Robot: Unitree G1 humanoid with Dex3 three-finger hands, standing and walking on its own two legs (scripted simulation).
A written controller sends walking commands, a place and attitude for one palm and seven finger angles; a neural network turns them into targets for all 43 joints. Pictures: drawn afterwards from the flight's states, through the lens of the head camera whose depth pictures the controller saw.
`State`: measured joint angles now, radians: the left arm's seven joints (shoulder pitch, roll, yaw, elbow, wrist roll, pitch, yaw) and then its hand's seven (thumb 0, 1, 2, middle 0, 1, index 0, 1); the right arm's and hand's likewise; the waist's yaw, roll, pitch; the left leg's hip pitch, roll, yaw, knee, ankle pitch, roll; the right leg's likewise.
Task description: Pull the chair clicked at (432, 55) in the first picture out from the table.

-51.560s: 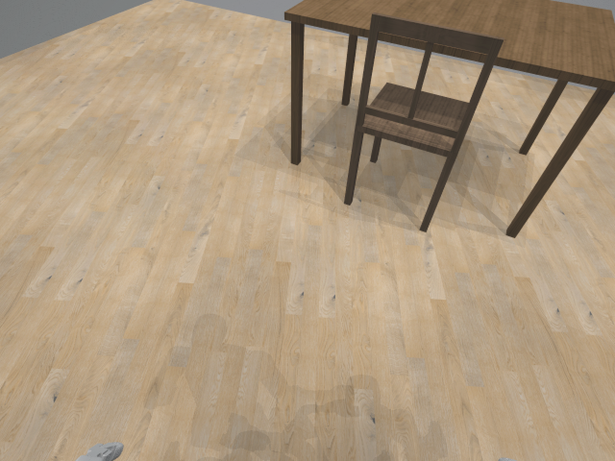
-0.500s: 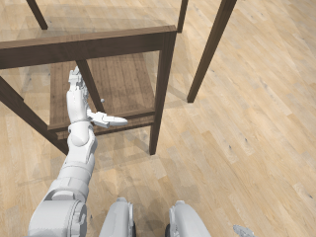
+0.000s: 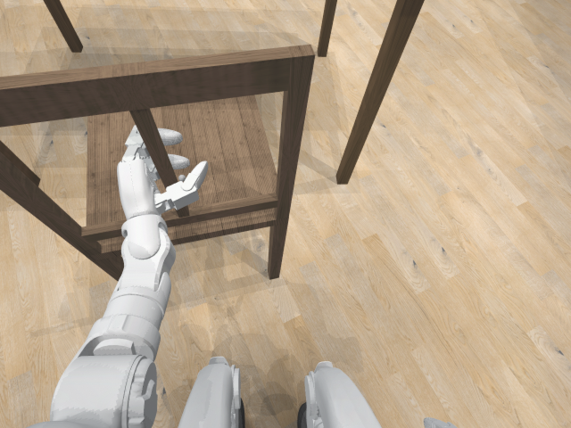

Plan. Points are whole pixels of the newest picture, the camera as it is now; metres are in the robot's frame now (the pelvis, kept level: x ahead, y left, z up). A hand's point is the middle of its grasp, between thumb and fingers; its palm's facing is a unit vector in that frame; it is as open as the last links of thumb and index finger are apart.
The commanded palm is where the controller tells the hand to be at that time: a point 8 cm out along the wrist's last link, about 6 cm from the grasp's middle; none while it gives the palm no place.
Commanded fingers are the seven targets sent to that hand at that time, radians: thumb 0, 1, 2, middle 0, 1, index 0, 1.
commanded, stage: hook a spindle and tug to test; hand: left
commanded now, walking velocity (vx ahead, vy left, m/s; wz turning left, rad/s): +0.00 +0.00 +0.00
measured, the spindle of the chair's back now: (166, 171) +0.48 +0.17 +0.01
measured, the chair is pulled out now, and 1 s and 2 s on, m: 0.24 0.28 0.41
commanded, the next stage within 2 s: step backward, pulling the chair out in 0.74 s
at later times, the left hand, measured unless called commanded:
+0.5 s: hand (182, 191) +0.43 +0.13 +0.03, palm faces +0.19 -0.98 -0.01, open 5.2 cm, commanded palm +0.39 +0.17 +0.03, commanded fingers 0.00 0.90 0.90 -0.50 -1.45 -0.50 -1.45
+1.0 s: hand (177, 201) +0.41 +0.14 +0.04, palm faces +0.08 -0.98 -0.15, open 5.5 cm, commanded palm +0.38 +0.18 +0.04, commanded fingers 0.00 0.90 0.90 -0.50 -1.45 -0.50 -1.45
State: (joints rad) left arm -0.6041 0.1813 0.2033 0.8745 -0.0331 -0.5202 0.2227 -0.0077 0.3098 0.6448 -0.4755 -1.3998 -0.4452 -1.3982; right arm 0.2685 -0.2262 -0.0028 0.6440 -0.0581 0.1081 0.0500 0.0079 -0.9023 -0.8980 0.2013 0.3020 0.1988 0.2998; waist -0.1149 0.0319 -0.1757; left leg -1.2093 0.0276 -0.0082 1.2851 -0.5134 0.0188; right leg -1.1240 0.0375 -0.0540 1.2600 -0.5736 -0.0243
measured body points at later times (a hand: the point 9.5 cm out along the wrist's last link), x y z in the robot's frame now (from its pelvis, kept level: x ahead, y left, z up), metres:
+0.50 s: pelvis +0.02 +0.00 +0.01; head +0.14 +0.02 +0.44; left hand +0.41 +0.19 +0.03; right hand +0.11 -0.25 -0.11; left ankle +0.04 +0.11 -0.62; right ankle +0.01 -0.11 -0.62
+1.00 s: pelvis +0.02 +0.01 +0.06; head +0.11 +0.02 +0.50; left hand +0.40 +0.19 +0.05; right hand +0.11 -0.23 -0.06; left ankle +0.04 +0.11 -0.62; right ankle +0.01 -0.11 -0.62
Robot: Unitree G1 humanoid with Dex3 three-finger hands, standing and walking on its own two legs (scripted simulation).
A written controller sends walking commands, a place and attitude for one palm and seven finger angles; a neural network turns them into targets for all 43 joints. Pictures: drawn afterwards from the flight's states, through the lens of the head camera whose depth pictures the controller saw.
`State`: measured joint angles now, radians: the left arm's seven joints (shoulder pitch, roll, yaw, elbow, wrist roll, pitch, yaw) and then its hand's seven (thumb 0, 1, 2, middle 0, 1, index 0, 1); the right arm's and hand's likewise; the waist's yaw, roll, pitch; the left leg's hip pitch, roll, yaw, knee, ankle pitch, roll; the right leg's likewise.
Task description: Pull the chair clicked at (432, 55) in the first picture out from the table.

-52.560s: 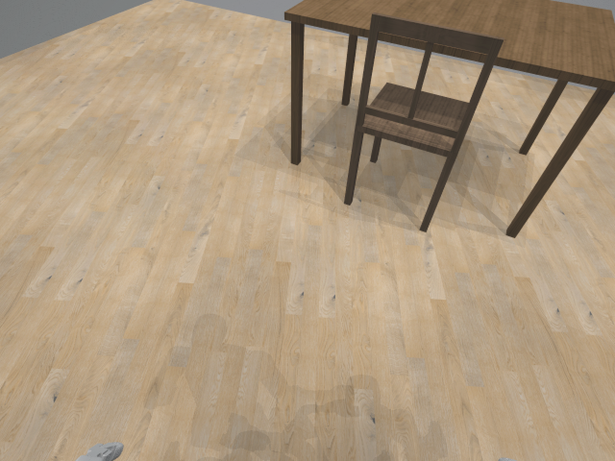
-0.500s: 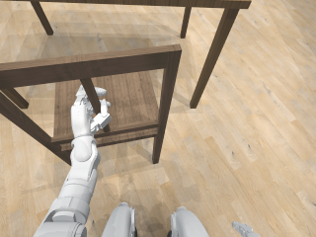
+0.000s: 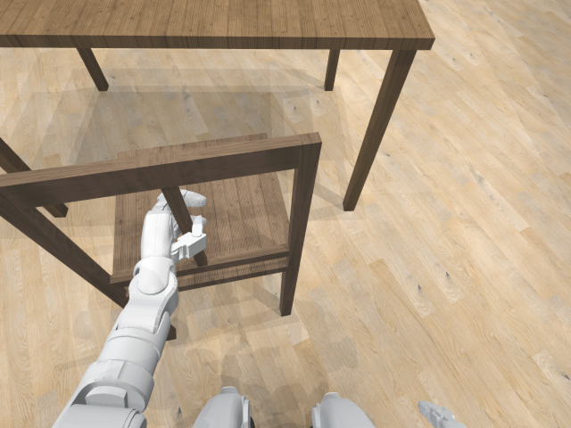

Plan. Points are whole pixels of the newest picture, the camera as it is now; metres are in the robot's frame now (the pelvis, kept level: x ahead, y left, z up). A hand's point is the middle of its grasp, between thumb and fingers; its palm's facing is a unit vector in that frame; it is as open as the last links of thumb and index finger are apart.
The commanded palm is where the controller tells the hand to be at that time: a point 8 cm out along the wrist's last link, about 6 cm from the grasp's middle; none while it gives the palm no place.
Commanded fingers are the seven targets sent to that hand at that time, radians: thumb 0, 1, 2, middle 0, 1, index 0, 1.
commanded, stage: step backward, pulling the chair out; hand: left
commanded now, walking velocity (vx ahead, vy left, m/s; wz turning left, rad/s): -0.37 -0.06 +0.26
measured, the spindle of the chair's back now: (188, 230) +0.42 +0.15 -0.05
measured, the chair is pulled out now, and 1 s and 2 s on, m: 0.28 0.41 0.43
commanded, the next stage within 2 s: none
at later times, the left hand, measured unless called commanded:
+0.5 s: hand (196, 279) +0.32 +0.12 -0.01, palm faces +0.00 -0.99 -0.14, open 5.1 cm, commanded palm +0.31 +0.17 +0.00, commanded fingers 0.00 0.90 0.90 -0.50 -1.45 -0.50 -1.45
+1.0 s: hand (197, 317) +0.27 +0.11 -0.01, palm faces +0.00 -0.99 -0.17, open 5.2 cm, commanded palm +0.27 +0.17 -0.01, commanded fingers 0.00 0.90 0.90 -0.50 -1.45 -0.50 -1.45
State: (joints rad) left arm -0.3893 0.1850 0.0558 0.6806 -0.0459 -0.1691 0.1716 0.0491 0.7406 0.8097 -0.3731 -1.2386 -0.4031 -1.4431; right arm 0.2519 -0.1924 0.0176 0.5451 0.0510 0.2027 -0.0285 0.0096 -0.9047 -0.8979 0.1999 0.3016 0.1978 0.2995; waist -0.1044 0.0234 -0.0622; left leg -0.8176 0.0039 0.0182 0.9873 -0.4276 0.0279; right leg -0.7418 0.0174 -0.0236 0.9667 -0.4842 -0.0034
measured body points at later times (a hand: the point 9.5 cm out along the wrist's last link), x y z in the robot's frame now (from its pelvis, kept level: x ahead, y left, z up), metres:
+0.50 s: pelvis -0.03 -0.01 +0.05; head +0.06 -0.01 +0.49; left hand +0.32 +0.17 +0.00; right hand +0.06 -0.26 -0.08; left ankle +0.03 +0.10 -0.68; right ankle -0.01 -0.12 -0.68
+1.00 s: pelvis -0.07 -0.02 +0.05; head -0.01 -0.01 +0.49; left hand +0.26 +0.16 +0.00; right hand +0.05 -0.28 -0.07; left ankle +0.03 +0.10 -0.68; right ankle -0.01 -0.12 -0.68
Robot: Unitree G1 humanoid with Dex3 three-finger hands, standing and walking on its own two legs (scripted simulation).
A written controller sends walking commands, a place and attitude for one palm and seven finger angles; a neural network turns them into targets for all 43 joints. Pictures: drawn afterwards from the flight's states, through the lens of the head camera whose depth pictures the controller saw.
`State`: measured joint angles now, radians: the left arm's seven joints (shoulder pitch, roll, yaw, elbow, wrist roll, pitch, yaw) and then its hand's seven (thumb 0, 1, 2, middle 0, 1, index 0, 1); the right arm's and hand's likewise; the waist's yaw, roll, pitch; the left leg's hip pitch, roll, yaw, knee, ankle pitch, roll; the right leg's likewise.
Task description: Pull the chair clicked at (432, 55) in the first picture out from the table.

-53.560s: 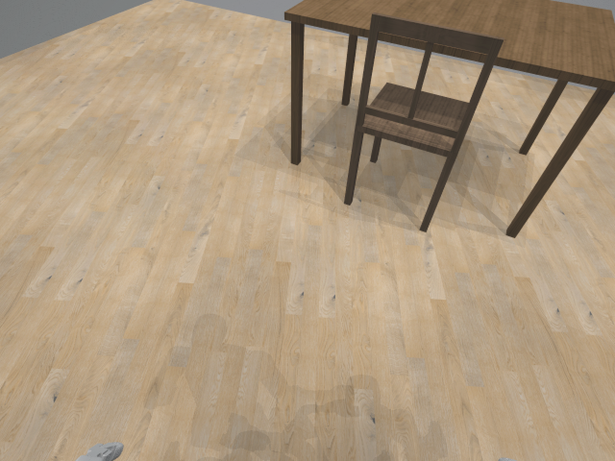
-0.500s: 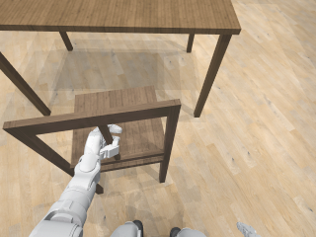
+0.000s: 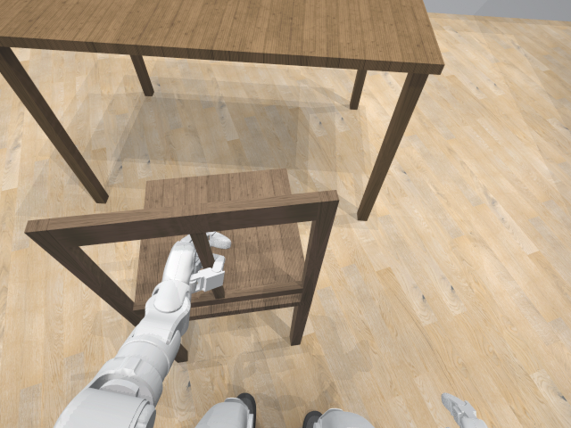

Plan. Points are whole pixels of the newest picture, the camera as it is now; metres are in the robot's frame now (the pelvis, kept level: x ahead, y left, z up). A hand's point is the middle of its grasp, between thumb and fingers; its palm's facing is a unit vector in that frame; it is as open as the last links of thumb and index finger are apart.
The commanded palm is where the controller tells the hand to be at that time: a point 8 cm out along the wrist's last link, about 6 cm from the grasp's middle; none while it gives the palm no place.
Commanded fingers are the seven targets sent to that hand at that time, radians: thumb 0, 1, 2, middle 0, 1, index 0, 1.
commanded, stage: step backward, pulling the chair out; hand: left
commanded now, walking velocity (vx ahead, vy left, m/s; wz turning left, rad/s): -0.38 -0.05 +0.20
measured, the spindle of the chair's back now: (210, 267) +0.37 +0.14 -0.10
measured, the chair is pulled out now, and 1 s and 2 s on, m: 0.41 0.43 0.60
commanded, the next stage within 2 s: stop walking, hand still on the chair in 1.68 s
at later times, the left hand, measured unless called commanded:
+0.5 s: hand (217, 274) +0.34 +0.12 -0.06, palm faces -0.04 -0.98 -0.18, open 5.3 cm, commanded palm +0.34 +0.17 -0.05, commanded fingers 0.00 0.90 0.90 -0.50 -1.45 -0.50 -1.45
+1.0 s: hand (210, 283) +0.33 +0.13 -0.06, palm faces -0.04 -0.98 -0.17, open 5.2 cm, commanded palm +0.31 +0.18 -0.05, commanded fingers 0.00 0.90 0.90 -0.50 -1.45 -0.50 -1.45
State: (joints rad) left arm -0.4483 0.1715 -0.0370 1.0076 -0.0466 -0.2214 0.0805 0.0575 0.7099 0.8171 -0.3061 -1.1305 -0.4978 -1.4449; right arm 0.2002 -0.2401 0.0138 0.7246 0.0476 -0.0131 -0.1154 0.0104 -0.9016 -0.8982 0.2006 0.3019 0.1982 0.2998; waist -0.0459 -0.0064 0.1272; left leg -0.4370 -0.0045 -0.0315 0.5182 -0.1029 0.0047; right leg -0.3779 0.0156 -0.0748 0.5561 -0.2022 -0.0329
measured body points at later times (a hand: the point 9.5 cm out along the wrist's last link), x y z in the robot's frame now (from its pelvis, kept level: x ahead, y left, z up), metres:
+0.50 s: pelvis -0.01 -0.01 +0.00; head +0.07 +0.00 +0.44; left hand +0.34 +0.17 -0.05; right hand +0.12 -0.26 -0.13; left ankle +0.10 +0.12 -0.73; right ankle +0.06 -0.10 -0.73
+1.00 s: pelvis -0.04 +0.00 +0.00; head +0.07 +0.02 +0.44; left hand +0.32 +0.18 -0.05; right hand +0.12 -0.23 -0.12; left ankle -0.03 +0.13 -0.73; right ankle +0.05 -0.10 -0.73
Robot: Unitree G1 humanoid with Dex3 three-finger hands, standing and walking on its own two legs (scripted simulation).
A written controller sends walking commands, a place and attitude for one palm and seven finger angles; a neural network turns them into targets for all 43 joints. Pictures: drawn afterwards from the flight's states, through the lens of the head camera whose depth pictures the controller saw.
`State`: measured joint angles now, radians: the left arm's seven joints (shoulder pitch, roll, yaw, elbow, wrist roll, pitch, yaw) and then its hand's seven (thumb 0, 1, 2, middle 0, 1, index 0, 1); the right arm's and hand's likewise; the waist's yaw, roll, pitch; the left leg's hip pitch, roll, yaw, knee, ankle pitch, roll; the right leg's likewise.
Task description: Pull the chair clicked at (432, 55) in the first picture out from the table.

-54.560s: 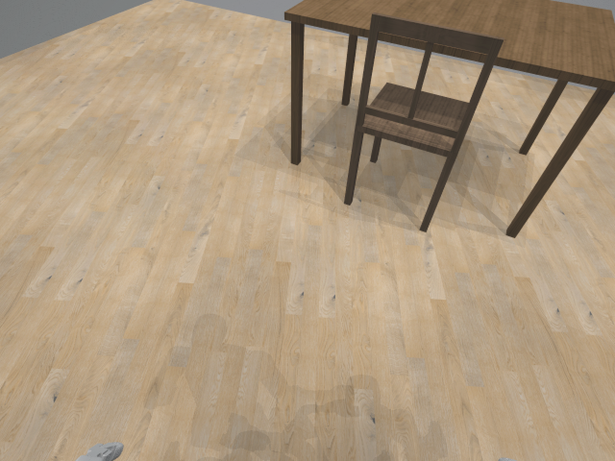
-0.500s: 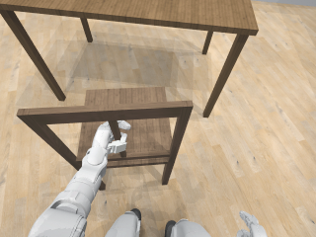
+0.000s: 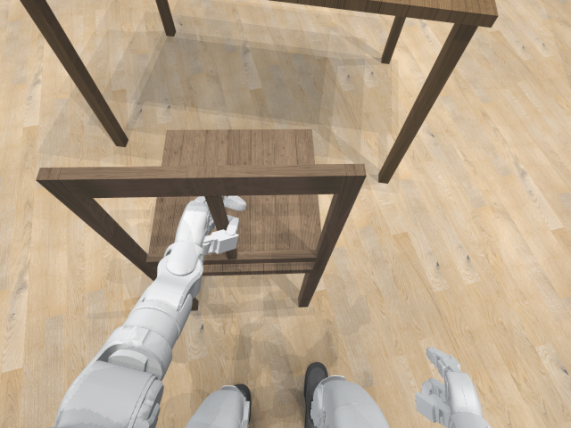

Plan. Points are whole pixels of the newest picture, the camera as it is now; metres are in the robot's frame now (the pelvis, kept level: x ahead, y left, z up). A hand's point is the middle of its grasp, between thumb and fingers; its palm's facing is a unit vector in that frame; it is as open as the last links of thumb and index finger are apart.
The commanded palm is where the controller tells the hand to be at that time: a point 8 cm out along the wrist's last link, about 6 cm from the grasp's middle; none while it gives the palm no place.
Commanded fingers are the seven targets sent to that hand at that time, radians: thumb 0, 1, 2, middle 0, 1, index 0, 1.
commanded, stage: step backward, pulling the chair out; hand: left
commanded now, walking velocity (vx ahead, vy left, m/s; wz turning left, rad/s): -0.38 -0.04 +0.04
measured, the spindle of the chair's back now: (224, 229) +0.41 +0.10 -0.11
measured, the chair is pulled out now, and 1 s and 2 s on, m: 0.43 0.60 0.63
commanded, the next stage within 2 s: stop walking, hand still on the chair in 0.68 s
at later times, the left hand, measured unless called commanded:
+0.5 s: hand (209, 296) +0.28 +0.11 -0.06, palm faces -0.04 -0.98 -0.18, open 5.3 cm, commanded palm +0.29 +0.16 -0.06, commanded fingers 0.00 0.90 0.90 -0.50 -1.45 -0.50 -1.45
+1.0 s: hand (201, 342) +0.22 +0.11 -0.06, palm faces +0.02 -0.98 -0.18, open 5.3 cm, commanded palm +0.21 +0.16 -0.04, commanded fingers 0.00 0.90 0.90 -0.50 -1.45 -0.50 -1.45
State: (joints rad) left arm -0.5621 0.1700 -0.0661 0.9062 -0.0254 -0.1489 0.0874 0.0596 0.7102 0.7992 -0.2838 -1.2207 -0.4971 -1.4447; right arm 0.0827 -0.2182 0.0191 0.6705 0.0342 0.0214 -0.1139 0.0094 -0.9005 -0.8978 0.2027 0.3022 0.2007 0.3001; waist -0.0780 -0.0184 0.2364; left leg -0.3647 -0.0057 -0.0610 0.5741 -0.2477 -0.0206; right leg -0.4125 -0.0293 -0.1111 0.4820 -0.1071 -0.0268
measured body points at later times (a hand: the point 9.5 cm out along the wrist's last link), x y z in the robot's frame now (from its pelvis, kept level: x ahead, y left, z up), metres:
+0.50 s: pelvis -0.07 -0.01 -0.01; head +0.00 +0.00 +0.44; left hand +0.28 +0.16 -0.04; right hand +0.03 -0.28 -0.13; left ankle -0.11 +0.12 -0.73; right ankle +0.09 -0.11 -0.73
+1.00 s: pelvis -0.11 -0.03 +0.00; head -0.05 -0.03 +0.44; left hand +0.22 +0.17 -0.04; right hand +0.01 -0.27 -0.13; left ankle -0.11 +0.12 -0.73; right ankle -0.02 -0.13 -0.73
